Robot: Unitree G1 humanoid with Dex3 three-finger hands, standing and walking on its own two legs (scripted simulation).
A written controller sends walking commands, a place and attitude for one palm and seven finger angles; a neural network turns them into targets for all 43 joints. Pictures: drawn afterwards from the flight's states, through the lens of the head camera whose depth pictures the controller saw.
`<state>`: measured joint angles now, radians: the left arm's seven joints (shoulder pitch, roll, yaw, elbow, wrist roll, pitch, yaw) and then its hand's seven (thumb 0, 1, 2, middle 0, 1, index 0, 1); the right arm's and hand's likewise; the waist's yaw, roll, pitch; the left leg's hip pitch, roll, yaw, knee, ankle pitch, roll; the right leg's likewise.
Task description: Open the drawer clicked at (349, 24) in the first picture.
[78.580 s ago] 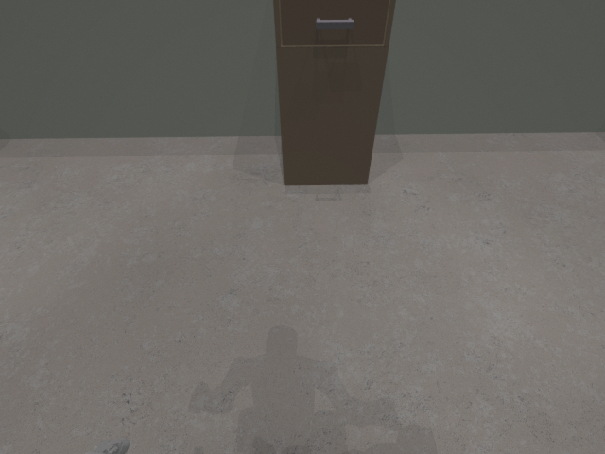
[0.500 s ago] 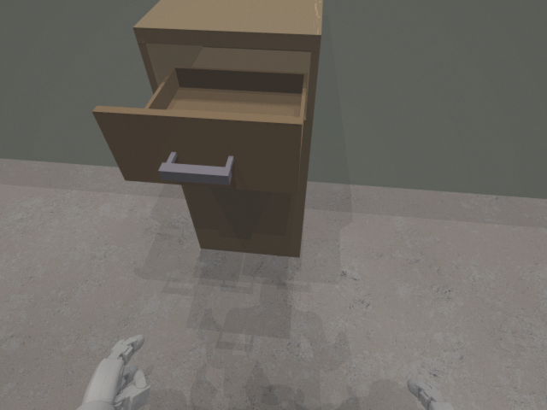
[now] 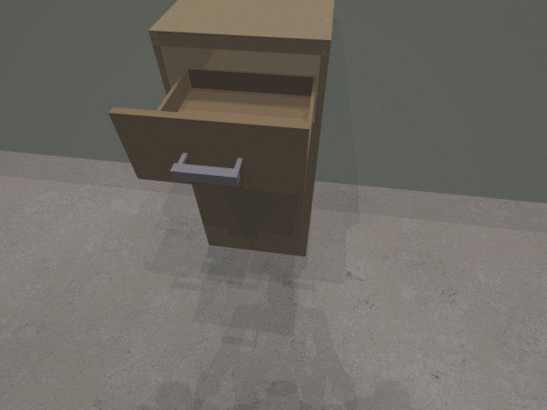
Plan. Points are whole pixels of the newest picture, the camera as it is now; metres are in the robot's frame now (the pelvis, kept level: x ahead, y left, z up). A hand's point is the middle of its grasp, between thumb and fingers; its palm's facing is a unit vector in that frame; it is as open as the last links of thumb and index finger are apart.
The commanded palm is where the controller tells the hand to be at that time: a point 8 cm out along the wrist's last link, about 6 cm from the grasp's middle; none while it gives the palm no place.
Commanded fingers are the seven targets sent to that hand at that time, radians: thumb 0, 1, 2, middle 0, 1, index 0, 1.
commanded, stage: let the arm hang, fingers relaxed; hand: left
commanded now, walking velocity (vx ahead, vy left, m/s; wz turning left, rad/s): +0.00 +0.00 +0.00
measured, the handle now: (208, 167) +0.55 +0.17 +0.02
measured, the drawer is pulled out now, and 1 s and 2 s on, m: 0.29 0.29 0.29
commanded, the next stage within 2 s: look to check the result in 0.40 s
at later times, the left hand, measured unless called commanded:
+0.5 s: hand out of the picture +0.02 +0.19 -0.17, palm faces +0.00 -0.98 -0.21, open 7.4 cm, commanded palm none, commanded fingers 0.00 0.90 0.90 -0.20 -0.30 -0.20 -0.30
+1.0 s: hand out of the picture +0.05 +0.22 -0.17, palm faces +0.00 -0.96 -0.27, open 7.4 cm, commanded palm none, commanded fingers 0.00 0.90 0.90 -0.20 -0.30 -0.20 -0.30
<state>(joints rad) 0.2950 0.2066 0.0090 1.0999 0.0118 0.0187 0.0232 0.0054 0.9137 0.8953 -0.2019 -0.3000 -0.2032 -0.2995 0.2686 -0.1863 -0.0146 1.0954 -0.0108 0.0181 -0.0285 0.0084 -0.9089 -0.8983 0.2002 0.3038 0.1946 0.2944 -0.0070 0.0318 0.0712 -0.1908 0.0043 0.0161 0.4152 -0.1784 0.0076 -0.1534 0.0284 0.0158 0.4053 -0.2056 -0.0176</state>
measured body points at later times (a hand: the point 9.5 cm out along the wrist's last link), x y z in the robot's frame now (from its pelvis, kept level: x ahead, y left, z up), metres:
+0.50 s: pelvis +0.00 +0.00 +0.00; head +0.02 +0.00 +0.45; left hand +0.02 +0.24 -0.16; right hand -0.01 -0.22 -0.16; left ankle +0.03 +0.11 -0.74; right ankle +0.01 -0.11 -0.74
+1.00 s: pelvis +0.01 +0.01 +0.00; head +0.03 +0.00 +0.45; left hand +0.05 +0.27 -0.15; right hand +0.05 -0.25 -0.15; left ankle +0.03 +0.11 -0.74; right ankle +0.01 -0.11 -0.74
